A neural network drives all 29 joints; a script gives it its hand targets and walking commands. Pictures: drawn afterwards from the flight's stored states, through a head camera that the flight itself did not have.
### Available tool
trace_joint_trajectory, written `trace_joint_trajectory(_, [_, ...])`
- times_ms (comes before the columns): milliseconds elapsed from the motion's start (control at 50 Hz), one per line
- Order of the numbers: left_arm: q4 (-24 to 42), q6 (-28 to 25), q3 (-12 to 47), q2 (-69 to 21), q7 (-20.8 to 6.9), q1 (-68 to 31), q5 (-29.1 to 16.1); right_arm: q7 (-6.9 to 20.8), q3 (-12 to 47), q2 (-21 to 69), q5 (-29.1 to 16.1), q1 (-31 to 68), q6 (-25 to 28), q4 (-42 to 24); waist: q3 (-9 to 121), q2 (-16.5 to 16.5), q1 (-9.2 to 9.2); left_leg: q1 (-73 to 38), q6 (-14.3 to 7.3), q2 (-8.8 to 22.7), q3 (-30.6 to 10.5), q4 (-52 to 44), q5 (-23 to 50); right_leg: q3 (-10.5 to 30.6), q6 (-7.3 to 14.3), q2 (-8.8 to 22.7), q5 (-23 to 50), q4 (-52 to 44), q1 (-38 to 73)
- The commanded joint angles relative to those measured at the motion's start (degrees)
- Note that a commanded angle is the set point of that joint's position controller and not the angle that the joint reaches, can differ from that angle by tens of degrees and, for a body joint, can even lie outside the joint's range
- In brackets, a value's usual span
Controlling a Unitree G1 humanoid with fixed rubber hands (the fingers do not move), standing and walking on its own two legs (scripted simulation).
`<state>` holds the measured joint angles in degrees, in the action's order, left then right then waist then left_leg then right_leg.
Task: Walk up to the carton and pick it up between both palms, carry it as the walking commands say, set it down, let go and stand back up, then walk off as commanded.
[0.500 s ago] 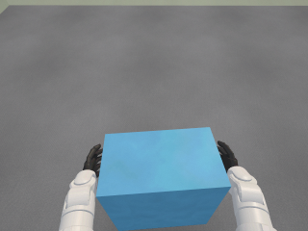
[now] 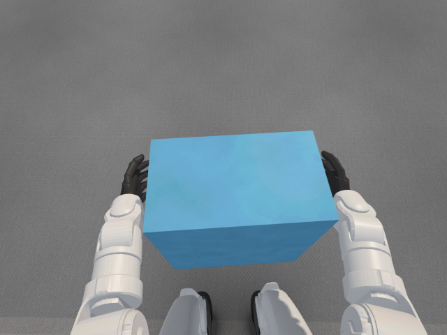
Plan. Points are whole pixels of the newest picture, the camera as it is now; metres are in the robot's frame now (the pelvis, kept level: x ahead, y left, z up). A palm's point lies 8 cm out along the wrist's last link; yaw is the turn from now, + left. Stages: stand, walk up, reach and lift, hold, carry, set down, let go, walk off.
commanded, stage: set down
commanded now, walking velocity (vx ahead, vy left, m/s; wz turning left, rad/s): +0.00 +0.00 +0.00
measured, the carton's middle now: (234, 210) +0.36 -0.02 -0.11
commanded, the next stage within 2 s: none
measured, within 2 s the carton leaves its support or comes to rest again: neither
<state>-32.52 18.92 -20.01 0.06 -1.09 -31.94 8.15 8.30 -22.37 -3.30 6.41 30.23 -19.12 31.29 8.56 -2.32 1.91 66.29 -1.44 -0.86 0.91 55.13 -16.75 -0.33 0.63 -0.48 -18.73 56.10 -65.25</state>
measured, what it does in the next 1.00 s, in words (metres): lowers itself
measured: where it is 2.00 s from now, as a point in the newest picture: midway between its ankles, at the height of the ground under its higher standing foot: (233, 334)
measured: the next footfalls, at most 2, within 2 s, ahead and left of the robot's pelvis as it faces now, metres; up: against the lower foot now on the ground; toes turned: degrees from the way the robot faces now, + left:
none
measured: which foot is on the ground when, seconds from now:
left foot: down 0.00-1.00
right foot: down 0.00-1.00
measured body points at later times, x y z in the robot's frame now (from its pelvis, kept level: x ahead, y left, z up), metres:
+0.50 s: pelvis -0.01 -0.01 -0.08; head +0.20 -0.02 +0.32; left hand +0.43 +0.16 -0.15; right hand +0.41 -0.23 -0.15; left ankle +0.08 +0.10 -0.66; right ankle +0.06 -0.11 -0.66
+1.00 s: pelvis -0.03 +0.00 -0.16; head +0.22 -0.02 +0.21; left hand +0.46 +0.15 -0.24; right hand +0.43 -0.23 -0.24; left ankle +0.08 +0.11 -0.66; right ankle +0.06 -0.12 -0.66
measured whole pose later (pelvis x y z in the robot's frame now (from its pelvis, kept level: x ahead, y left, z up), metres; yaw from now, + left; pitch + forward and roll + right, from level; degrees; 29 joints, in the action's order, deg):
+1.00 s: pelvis -0.03 +0.00 -0.16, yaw -2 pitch +46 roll +0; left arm -40.4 18.5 -17.8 9.1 2.0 -52.8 0.8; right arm 2.5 -20.4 -8.3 1.6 49.1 -18.5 36.5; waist 13.1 -1.1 1.6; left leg 111.5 0.2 -2.5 -0.6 89.9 -24.6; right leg 0.5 0.4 -2.4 -26.0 90.9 -111.1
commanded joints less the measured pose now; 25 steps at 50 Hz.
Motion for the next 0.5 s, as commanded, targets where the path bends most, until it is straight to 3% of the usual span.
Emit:
trace_joint_trajectory(0, [2.2,-0.4,29.5,-52.2,-16.2,-36.4,-6.8,12.1,28.5,50.5,-6.0,38.4,0.9,-5.0,39.7,4.0,3.10,-19.8,-0.1,-5.4,-4.9,0.3,1.8,2.5,1.4,-5.7,4.9,-2.1,10.7])
trace_joint_trajectory(20, [4.7,-0.4,30.7,-53.5,-16.4,-37.2,-7.8,12.1,28.4,51.1,-6.4,36.9,0.8,-3.8,41.8,3.6,3.42,-20.2,0.1,-5.3,-5.5,-0.3,2.9,1.9,1.3,-6.0,7.0,-0.8,10.3])
trace_joint_trajectory(40, [0.2,-0.1,27.7,-53.8,-16.6,-34.8,-5.7,12.0,27.5,50.6,-5.3,39.1,0.8,-4.3,39.6,1.1,1.81,-15.8,0.5,-6.1,-3.9,0.6,2.1,2.5,1.2,-5.8,5.6,-0.9,11.1])
trace_joint_trajectory(60, [1.6,-0.3,28.8,-54.0,-16.5,-37.7,-7.2,11.9,28.5,48.9,-6.5,41.7,1.1,-5.1,41.5,1.1,2.12,-16.3,0.1,-5.5,-4.9,0.9,0.9,2.3,1.2,-5.4,4.7,0.2,9.3])
trace_joint_trajectory(80, [4.0,-0.7,31.1,-55.8,-16.3,-38.4,-8.3,12.0,30.7,51.7,-7.2,41.6,1.2,-7.1,47.7,2.3,2.45,-19.0,0.3,-6.0,-4.8,2.2,4.7,1.4,1.3,-6.4,8.0,1.2,10.2])
trace_joint_trajectory(100, [3.7,-0.7,31.4,-55.0,-16.2,-36.4,-8.1,12.1,32.5,51.4,-9.0,42.8,1.8,-8.0,49.7,0.5,-0.03,-18.8,0.7,-6.0,-3.7,3.6,7.7,2.4,1.3,-6.4,10.3,2.3,9.8])
trace_joint_trajectory(120, [6.5,-1.4,32.6,-54.6,-15.8,-40.1,-8.6,12.1,32.0,51.4,-9.2,42.8,1.8,-7.4,53.1,-0.5,1.55,-19.0,0.8,-6.0,-3.8,4.8,8.2,2.0,1.3,-6.7,11.1,3.6,8.4])
trace_joint_trajectory(140, [5.6,-1.2,33.0,-54.4,-15.7,-41.0,-9.5,11.9,32.3,51.1,-9.3,43.6,1.8,-8.3,51.8,2.2,1.89,-15.2,0.6,-6.7,-3.5,5.7,7.6,1.7,0.8,-6.9,11.1,4.0,8.9])
trace_joint_trajectory(160, [6.4,-1.4,30.9,-52.5,-15.5,-42.3,-7.6,12.2,31.0,52.1,-8.4,43.4,1.1,-5.4,52.5,-1.2,0.01,-16.1,0.9,-6.6,-3.0,5.6,5.8,1.4,0.6,-6.8,9.3,5.2,5.7])
trace_joint_trajectory(180, [6.0,-1.0,30.1,-53.9,-15.2,-42.1,-8.6,12.4,30.6,51.3,-9.0,42.9,0.5,-3.7,49.9,0.5,0.40,-14.7,0.6,-6.4,-2.9,6.0,4.4,1.1,0.5,-6.9,7.1,5.0,5.0])
trace_joint_trajectory(200, [6.4,-0.7,32.2,-55.5,-15.0,-41.6,-8.8,12.3,31.0,50.8,-8.9,42.4,0.8,-5.0,52.0,-1.5,0.37,-14.6,1.3,-6.5,-2.8,6.4,5.9,1.2,1.0,-7.0,8.7,5.5,4.7])
trace_joint_trajectory(220, [6.6,-0.8,31.8,-54.7,-15.0,-40.5,-8.4,12.1,33.0,52.1,-9.7,42.1,1.1,-5.9,53.8,-0.6,-0.96,-13.3,1.0,-6.5,-2.6,7.7,6.1,1.9,0.7,-7.0,9.2,6.2,5.9])
trace_joint_trajectory(240, [5.3,-0.6,32.0,-55.0,-15.0,-39.8,-8.8,11.8,33.7,52.0,-10.1,45.2,1.2,-7.0,56.1,0.2,-0.22,-12.1,1.0,-7.0,-2.1,8.2,6.3,1.5,0.6,-7.0,10.3,6.3,7.5])
trace_joint_trajectory(260, [4.9,-0.3,32.9,-54.2,-15.5,-41.6,-9.9,11.1,33.3,50.7,-10.0,43.7,1.0,-7.4,55.0,0.8,2.25,-10.2,0.6,-6.9,-2.1,9.4,5.0,1.5,0.1,-7.0,9.6,7.3,6.2])
trace_joint_trajectory(280, [6.0,-0.5,33.2,-53.5,-15.4,-41.1,-9.6,10.8,34.2,52.6,-10.8,44.5,1.0,-7.4,57.4,0.5,-0.41,-9.7,0.8,-7.1,-1.5,10.9,6.3,2.1,0.2,-6.9,10.1,8.1,6.6])
trace_joint_trajectory(300, [3.7,-0.2,31.8,-53.6,-15.5,-39.1,-8.9,10.9,33.2,51.3,-9.5,44.9,1.0,-7.7,55.8,3.0,0.74,-9.7,0.5,-6.9,-2.3,10.5,6.8,0.7,-0.4,-7.3,9.9,8.7,2.9])
trace_joint_trajectory(320, [6.8,-0.5,33.1,-53.1,-15.3,-42.7,-10.1,10.9,32.9,51.2,-9.6,42.4,0.8,-5.8,58.2,0.8,1.19,-10.6,0.9,-6.6,-2.2,11.4,6.1,1.5,0.3,-7.0,9.4,9.0,3.3])
trace_joint_trajectory(340, [4.6,-0.7,31.5,-51.2,-15.3,-41.5,-8.8,10.5,33.8,52.7,-10.0,42.4,0.7,-5.0,57.3,0.8,-1.05,-5.7,0.8,-7.4,-0.3,12.8,6.9,2.7,0.0,-6.8,11.4,8.9,5.9])
trace_joint_trajectory(360, [7.0,-0.8,33.3,-52.7,-15.1,-43.0,-10.7,10.0,33.6,52.3,-9.4,41.6,0.5,-4.5,56.9,3.7,1.86,-4.3,0.4,-7.0,-1.5,12.2,5.6,1.6,-0.2,-7.2,10.9,10.2,5.4])
trace_joint_trajectory(380, [3.9,-0.7,31.5,-52.5,-15.3,-41.0,-9.5,9.9,31.8,51.3,-8.5,41.8,0.7,-4.6,55.6,3.0,1.77,-4.0,0.4,-7.1,-2.0,12.7,6.1,1.1,-0.7,-7.1,10.5,11.1,2.6])
trace_joint_trajectory(400, [4.7,-1.0,32.4,-52.4,-15.5,-41.9,-10.4,9.6,32.7,51.7,-8.8,42.0,0.7,-4.4,56.5,2.6,1.89,-2.6,0.8,-7.5,-1.2,13.7,5.5,1.6,0.0,-7.1,10.3,11.1,3.2])
trace_joint_trajectory(420, [3.1,-1.1,31.4,-52.8,-15.4,-38.8,-9.4,9.6,34.2,52.2,-9.1,43.2,1.1,-5.9,56.2,2.3,-0.55,-2.4,0.4,-7.4,-1.7,13.3,7.3,1.7,-0.4,-7.1,12.2,12.1,2.0])
trace_joint_trajectory(440, [1.5,-0.8,30.5,-52.9,-15.6,-38.5,-9.8,8.8,32.3,51.4,-8.4,42.9,0.9,-4.7,53.9,3.2,2.14,1.6,0.4,-7.6,-1.3,14.2,5.4,2.0,-0.5,-6.9,10.8,11.6,3.6])
trace_joint_trajectory(460, [1.5,-1.0,30.9,-52.1,-15.4,-38.3,-9.6,8.5,34.4,53.1,-10.3,44.1,1.4,-6.8,55.6,2.2,-1.30,1.3,0.6,-7.8,-0.7,15.0,7.6,3.1,-0.3,-7.0,13.7,12.4,4.2])
trace_joint_trajectory(480, [2.2,-1.8,31.1,-51.3,-15.3,-41.1,-9.8,8.1,33.0,51.0,-9.6,44.2,1.9,-5.6,55.5,2.6,1.43,3.6,0.5,-7.6,-1.3,16.5,8.8,2.5,-0.9,-7.1,14.8,13.7,2.2])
